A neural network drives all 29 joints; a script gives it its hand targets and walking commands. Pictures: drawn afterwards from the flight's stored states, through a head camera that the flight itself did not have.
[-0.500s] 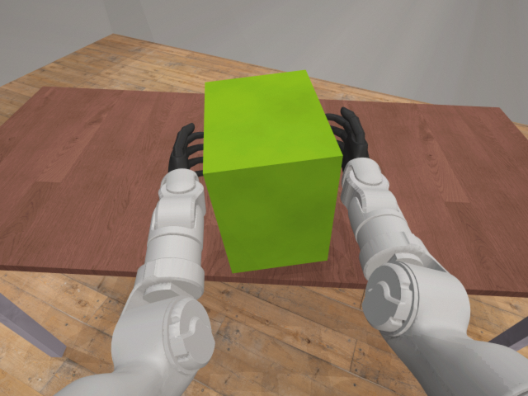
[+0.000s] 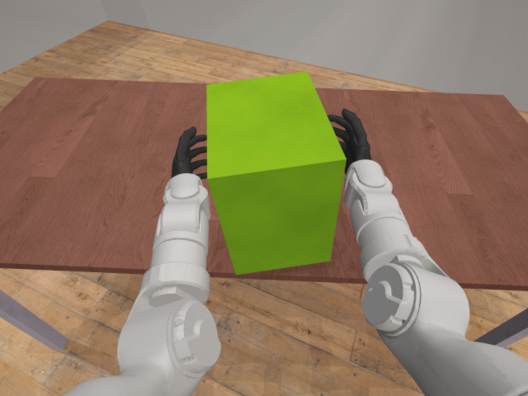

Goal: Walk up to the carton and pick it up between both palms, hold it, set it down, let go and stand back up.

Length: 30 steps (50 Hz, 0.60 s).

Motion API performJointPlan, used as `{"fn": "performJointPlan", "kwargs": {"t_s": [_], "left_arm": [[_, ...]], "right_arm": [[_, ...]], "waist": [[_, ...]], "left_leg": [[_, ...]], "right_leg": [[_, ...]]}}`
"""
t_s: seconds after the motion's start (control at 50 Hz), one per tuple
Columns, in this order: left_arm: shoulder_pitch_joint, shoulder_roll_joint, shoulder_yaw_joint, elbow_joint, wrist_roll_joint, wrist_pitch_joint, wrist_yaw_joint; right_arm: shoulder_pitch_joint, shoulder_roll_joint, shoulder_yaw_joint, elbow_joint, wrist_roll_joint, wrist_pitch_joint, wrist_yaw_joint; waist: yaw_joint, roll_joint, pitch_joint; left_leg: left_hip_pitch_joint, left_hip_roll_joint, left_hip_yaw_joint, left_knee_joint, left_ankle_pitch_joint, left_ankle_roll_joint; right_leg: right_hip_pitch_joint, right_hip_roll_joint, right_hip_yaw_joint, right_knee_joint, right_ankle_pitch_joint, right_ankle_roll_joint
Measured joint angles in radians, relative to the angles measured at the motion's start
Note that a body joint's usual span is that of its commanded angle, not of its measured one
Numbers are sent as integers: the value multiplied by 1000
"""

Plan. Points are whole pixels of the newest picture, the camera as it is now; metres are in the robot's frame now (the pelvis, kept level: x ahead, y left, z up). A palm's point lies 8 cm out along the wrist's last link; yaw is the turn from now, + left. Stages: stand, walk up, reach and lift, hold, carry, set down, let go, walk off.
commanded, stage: set down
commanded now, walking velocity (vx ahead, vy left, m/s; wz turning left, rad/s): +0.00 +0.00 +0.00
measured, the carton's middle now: (270, 176) +0.46 -0.01 +0.08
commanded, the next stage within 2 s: none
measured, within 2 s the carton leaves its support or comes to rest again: rests again in 0.60 s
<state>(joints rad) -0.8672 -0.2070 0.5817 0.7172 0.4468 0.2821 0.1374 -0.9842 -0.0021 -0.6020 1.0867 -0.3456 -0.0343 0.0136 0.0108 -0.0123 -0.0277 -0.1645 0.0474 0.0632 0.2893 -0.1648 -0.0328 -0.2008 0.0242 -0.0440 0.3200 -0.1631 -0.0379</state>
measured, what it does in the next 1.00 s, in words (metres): stands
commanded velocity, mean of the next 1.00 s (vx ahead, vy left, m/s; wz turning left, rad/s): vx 0.00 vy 0.00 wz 0.00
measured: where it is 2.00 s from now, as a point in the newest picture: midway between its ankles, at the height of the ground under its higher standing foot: outside the picture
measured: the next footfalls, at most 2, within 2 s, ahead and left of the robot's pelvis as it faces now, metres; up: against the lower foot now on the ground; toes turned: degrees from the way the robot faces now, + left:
none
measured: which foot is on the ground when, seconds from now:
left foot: down 0.00-1.00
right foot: down 0.00-1.00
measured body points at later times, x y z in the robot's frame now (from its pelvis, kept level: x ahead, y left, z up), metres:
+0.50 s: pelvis +0.00 +0.00 +0.00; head +0.03 +0.01 +0.45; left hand +0.42 +0.13 +0.11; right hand +0.45 -0.14 +0.12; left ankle -0.01 +0.14 -0.75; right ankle +0.00 -0.09 -0.75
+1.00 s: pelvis +0.00 +0.01 +0.00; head +0.03 +0.01 +0.45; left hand +0.42 +0.13 +0.10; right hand +0.44 -0.14 +0.11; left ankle -0.01 +0.14 -0.75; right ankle +0.00 -0.09 -0.75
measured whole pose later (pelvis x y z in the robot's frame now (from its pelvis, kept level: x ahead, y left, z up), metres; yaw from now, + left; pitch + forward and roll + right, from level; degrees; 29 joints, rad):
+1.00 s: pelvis +0.00 +0.01 +0.00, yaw -2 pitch +3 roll +0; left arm -0.82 -0.27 0.62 0.65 0.53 0.20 0.12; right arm -0.91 0.05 -0.67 1.00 -0.43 -0.10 0.06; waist 0.03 -0.01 0.01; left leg -0.16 0.05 0.11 0.28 -0.17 -0.02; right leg -0.21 0.02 -0.03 0.31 -0.15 -0.03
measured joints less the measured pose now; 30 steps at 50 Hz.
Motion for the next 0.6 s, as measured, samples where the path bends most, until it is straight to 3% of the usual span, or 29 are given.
{"fn": "performJointPlan", "kwargs": {"t_s": [0.3,0.6], "left_arm": [[31,-18,20,-7,23,-36,-8],[38,-39,28,-30,49,-51,-5]], "right_arm": [[26,29,-66,-24,-67,-30,22],[43,29,-60,-37,-67,-47,33]], "waist": [[13,-1,4],[15,0,14]], "left_leg": [[-11,-2,17,-9,5,5],[-4,1,23,-6,-4,4]], "right_leg": [[-19,-4,5,-5,8,3],[-13,-4,0,-3,1,2]]}}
